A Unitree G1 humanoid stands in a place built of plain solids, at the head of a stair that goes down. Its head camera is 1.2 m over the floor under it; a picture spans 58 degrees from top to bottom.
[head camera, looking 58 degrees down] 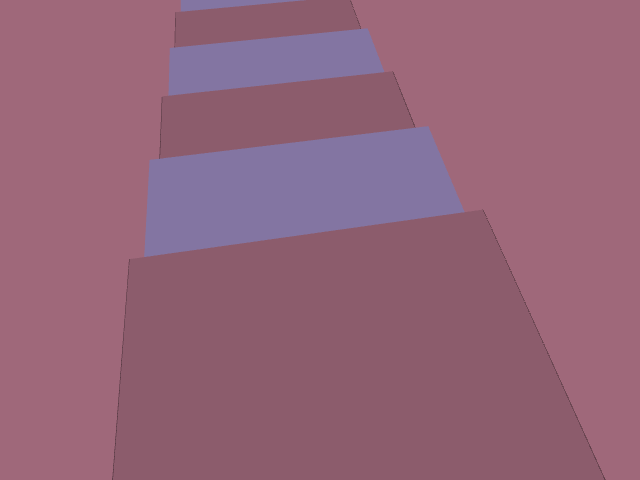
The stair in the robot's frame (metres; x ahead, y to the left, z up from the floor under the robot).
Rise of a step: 0.11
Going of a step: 0.55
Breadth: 1.18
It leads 9 degrees to the left of straight ahead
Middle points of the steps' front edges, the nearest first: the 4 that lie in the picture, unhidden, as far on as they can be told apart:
0.78 0.02 0.00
1.31 0.11 -0.12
1.84 0.20 -0.24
2.38 0.29 -0.34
